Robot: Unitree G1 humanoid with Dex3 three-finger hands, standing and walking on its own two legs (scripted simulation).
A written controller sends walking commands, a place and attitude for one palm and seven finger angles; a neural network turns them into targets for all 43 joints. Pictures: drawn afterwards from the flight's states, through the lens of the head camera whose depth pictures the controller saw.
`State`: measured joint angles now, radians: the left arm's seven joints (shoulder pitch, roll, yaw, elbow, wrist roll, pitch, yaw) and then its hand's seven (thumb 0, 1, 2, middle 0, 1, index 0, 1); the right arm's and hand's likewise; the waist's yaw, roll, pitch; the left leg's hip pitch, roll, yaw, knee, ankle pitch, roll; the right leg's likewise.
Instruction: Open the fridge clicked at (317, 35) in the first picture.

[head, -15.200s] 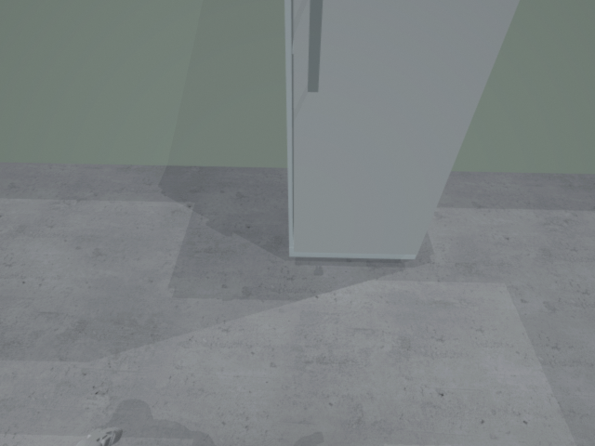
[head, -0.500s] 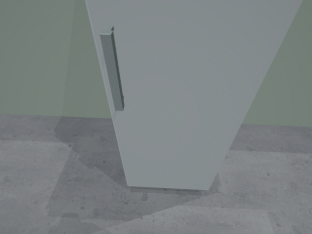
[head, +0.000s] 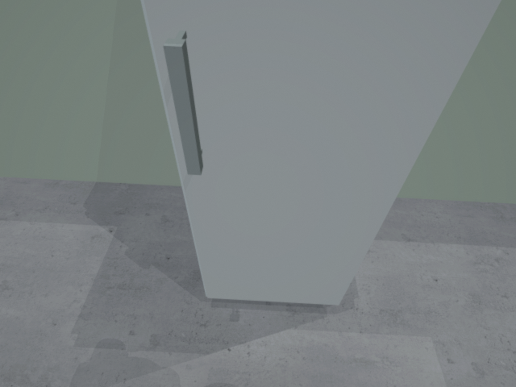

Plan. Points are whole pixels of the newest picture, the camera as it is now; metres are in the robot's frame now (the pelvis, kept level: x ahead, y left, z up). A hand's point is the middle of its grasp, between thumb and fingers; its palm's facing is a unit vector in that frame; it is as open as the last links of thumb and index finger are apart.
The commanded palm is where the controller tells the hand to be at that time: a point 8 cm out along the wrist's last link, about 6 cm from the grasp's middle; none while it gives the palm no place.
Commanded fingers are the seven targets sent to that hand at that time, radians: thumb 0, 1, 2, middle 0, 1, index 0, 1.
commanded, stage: look again from close up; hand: left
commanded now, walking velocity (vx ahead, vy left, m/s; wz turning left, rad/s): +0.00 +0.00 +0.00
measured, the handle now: (189, 110) +0.52 +0.16 +0.17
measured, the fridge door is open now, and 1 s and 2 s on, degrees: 0 0 0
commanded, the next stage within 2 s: raise the hand to about handle height in 1.40 s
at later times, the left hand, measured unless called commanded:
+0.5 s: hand out of the picture -0.01 +0.16 -0.17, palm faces +0.03 -0.99 -0.16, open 7.4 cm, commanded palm none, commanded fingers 0.00 0.90 0.90 -0.20 -0.30 -0.20 -0.30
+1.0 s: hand out of the picture +0.00 +0.16 -0.17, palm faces +0.03 -0.98 -0.17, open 7.3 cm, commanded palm none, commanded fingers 0.00 0.90 0.90 -0.20 -0.30 -0.20 -0.30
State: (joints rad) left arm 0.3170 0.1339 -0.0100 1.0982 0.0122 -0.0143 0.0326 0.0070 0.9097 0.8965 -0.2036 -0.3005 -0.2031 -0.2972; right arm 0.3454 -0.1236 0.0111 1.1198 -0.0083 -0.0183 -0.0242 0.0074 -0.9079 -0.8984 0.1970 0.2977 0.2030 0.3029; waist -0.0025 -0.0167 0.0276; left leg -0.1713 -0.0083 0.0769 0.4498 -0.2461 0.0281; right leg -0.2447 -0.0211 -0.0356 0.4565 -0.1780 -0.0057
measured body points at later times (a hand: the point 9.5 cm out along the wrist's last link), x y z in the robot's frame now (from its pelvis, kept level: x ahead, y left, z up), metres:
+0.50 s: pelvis +0.00 +0.00 +0.00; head +0.01 +0.01 +0.45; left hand -0.01 +0.22 -0.16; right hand +0.00 -0.21 -0.16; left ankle +0.00 +0.10 -0.74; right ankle +0.04 -0.12 -0.74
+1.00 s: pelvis +0.01 +0.00 +0.00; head +0.02 +0.00 +0.45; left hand +0.00 +0.21 -0.16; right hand +0.00 -0.21 -0.16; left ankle +0.00 +0.10 -0.74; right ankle +0.04 -0.12 -0.74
